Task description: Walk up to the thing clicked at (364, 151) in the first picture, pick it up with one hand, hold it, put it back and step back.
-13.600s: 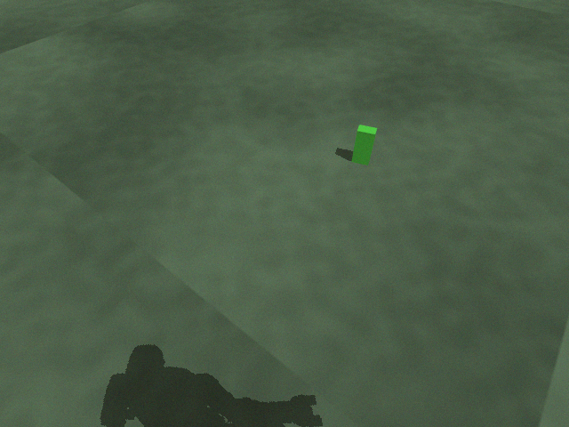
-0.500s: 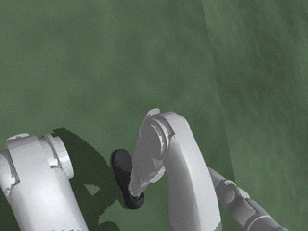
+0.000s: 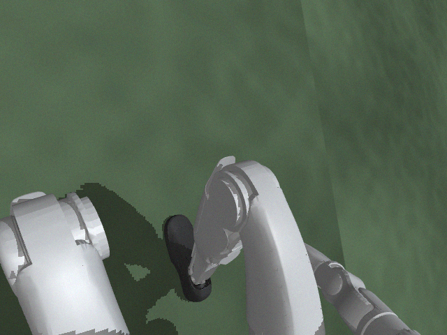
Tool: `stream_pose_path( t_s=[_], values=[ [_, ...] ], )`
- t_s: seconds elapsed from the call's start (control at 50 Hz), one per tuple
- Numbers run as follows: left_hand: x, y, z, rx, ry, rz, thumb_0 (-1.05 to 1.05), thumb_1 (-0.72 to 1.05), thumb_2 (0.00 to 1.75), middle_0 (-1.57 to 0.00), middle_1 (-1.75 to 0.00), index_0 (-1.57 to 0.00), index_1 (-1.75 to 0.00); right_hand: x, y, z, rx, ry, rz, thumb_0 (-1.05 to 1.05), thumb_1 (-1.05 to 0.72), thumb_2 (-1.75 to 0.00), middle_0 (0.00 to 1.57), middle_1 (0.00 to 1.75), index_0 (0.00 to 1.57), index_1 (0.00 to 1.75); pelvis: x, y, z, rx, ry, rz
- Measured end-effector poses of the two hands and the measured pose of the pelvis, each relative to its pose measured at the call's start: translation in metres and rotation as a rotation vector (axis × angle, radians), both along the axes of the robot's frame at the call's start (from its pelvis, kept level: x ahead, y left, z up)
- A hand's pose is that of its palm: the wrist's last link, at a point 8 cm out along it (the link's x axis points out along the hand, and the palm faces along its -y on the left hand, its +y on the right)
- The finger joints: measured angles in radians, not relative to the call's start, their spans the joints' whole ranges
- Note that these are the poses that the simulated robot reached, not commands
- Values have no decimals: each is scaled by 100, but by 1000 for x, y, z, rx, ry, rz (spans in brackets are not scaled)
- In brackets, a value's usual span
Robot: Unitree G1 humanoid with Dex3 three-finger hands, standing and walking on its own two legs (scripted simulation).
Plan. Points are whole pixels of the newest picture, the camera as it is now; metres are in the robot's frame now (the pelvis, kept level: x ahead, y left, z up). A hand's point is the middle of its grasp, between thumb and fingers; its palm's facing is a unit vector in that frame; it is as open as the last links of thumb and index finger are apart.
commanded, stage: settle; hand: left
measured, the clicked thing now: out of the picture +0.45 +0.32 -0.18
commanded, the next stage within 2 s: hold in 0.48 s
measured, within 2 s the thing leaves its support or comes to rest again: leaves its support in 0.26 s
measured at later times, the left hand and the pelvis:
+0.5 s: hand out of the picture +0.41 +0.36 -0.11, palm faces +0.48 -0.88 -0.01, open 9.9 cm; pelvis +0.00 +0.00 +0.01, yaw +2 degrees
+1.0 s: hand out of the picture +0.35 +0.35 +0.05, palm faces +0.47 -0.88 -0.08, open 9.9 cm; pelvis +0.02 -0.01 +0.08, yaw +9 degrees
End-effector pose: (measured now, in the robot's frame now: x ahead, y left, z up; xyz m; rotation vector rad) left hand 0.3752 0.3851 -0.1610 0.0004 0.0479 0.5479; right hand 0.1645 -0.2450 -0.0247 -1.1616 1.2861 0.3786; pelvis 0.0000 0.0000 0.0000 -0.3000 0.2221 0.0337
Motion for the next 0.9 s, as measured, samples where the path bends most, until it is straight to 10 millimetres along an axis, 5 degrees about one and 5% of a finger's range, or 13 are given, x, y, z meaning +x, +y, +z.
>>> stream_pose_path(
  t_s=[0.34, 0.64, 0.9],
  values=[
    [-8, -5, 13, -5, -31, -35, -1, -48, 88, -82, -116, -87, -118, 14, 3, 2, 26, -42, -4, 0, -89, -89, 20, 30, 20, 30, 0, -2, 5, 11, 18, 11],
    [-19, 18, 89, 36, -60, -58, -1, -53, 97, -81, -119, -87, -122, 22, 6, -1, 148, -130, -138, 0, -90, -89, 20, 30, 20, 30, 5, -2, 18, 33, 116, 40],
    [-55, 9, 170, 91, 5, -113, -1, -53, 98, -82, -118, -87, -121, 31, 10, -6, 304, -168, -349, 0, -90, -89, 20, 30, 20, 30, 16, -8, 53, 88, 268, 85]
  ],
)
